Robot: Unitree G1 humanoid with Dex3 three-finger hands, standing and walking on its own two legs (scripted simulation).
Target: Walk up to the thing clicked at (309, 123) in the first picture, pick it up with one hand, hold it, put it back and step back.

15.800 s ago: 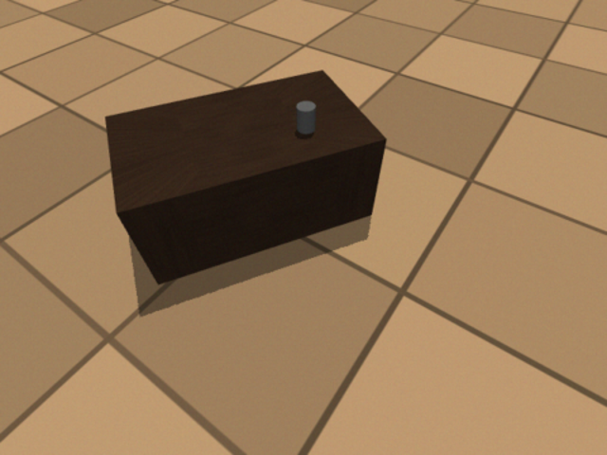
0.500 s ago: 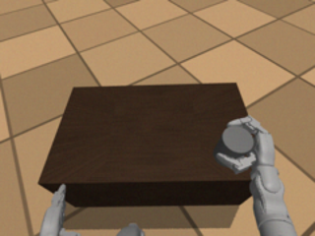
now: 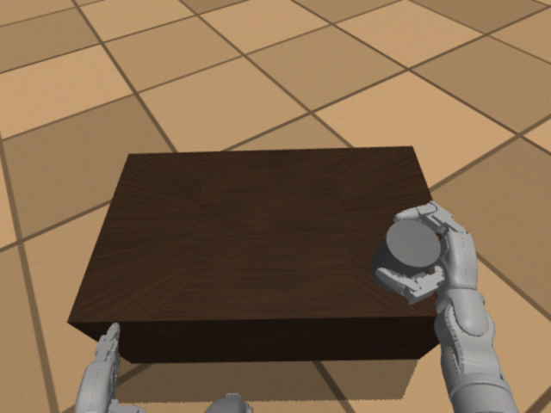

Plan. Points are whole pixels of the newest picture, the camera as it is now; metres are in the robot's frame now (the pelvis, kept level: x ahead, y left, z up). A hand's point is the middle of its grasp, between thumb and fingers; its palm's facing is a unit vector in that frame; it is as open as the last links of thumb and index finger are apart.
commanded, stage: hold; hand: right
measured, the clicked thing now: (402, 257) +0.33 -0.16 +0.03
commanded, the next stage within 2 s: crouch in 1.78 s
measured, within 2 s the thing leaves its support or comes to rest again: neither
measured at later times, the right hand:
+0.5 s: hand (408, 253) +0.33 -0.16 +0.04, palm faces +0.08 +1.00 +0.01, open 10.3 cm
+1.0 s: hand (407, 256) +0.33 -0.16 +0.04, palm faces +0.08 +1.00 +0.01, open 10.3 cm
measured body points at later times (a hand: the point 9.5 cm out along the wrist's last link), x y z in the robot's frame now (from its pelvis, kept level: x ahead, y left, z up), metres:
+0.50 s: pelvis +0.00 +0.00 +0.00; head +0.04 -0.01 +0.45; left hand +0.16 +0.26 -0.04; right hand +0.32 -0.22 +0.05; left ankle +0.05 +0.13 -0.70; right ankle -0.02 -0.12 -0.70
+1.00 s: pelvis +0.00 +0.00 +0.00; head +0.04 -0.01 +0.45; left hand +0.15 +0.26 -0.04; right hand +0.32 -0.22 +0.04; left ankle +0.05 +0.13 -0.70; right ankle -0.02 -0.12 -0.70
